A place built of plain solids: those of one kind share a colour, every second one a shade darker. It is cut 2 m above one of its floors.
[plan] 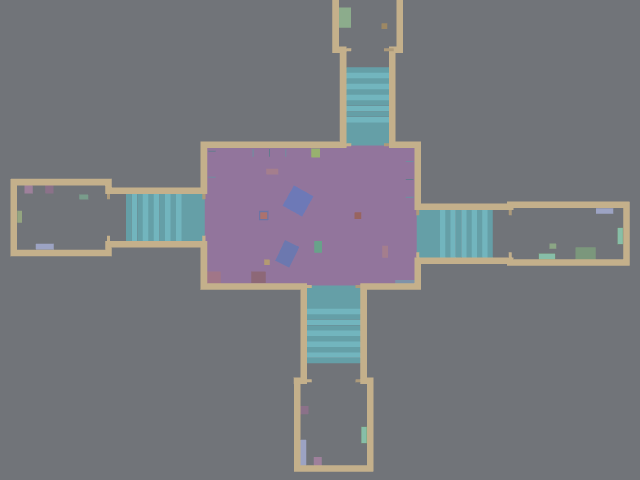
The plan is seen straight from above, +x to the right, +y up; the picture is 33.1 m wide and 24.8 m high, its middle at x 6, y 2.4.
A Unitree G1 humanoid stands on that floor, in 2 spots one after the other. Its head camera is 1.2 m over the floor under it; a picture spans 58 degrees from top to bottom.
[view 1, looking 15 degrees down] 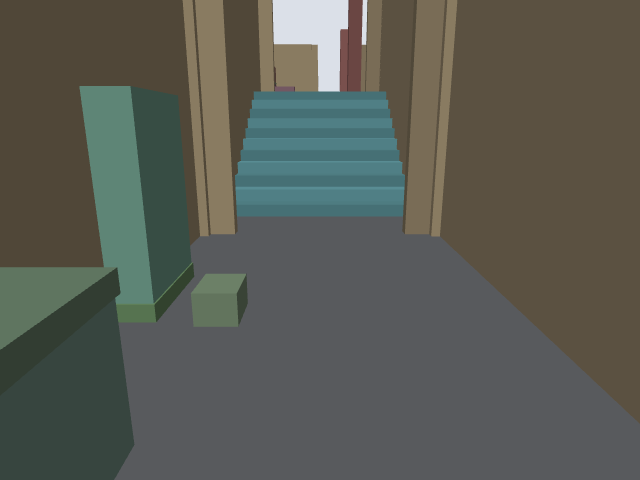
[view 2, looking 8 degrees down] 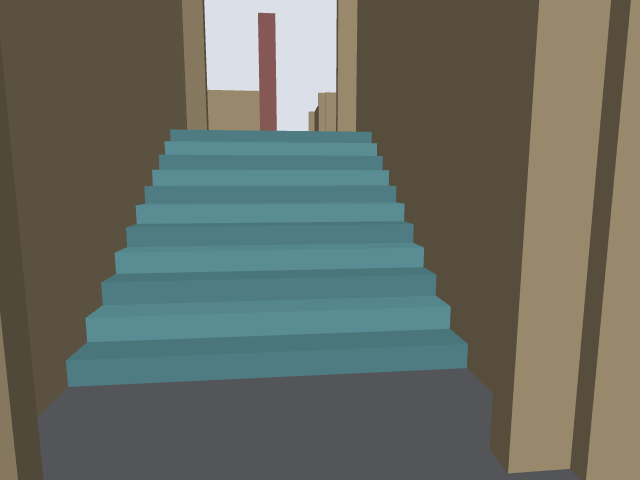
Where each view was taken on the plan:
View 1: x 20.63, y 2.73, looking -180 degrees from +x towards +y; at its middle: ground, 4.64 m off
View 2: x -6.54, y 3.56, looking -6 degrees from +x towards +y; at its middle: down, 3.73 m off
